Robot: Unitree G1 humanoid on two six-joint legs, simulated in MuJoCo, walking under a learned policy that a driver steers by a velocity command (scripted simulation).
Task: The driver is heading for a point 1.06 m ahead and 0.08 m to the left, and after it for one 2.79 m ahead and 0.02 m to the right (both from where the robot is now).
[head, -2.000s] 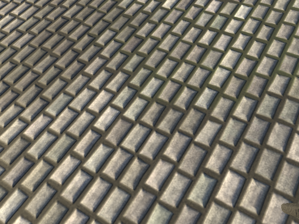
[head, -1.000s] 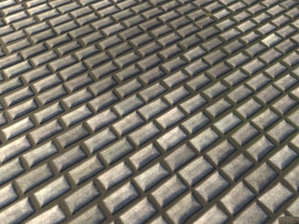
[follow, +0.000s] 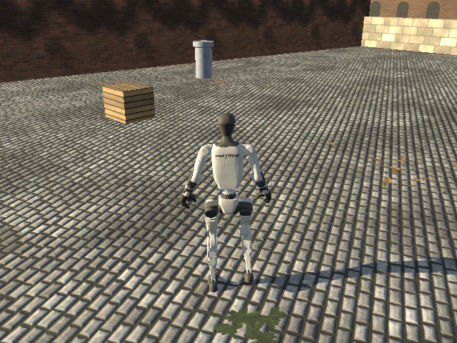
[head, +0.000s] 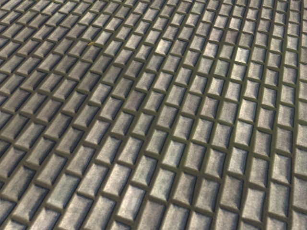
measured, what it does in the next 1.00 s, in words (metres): walks ahead: right foot, then left foot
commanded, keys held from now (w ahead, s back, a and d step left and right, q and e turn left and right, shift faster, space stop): e+shift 0.16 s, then shift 0.10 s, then q+shift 0.08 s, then w+q+shift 0.66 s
